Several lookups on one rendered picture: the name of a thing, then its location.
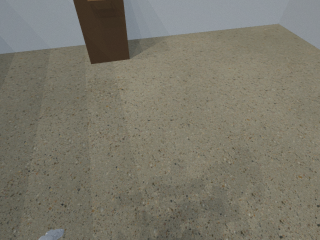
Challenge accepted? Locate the robot left hand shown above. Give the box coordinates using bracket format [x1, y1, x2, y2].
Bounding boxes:
[38, 229, 64, 240]

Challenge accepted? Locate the cabinet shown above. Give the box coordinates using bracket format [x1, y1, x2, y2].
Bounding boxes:
[73, 0, 130, 64]

